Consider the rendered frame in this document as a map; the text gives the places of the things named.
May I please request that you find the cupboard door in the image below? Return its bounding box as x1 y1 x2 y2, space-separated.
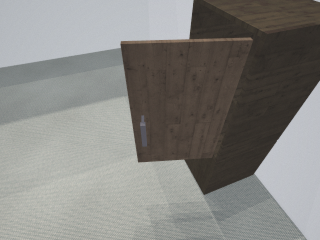
120 37 253 163

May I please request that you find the handle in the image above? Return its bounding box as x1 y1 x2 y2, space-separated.
140 115 147 147

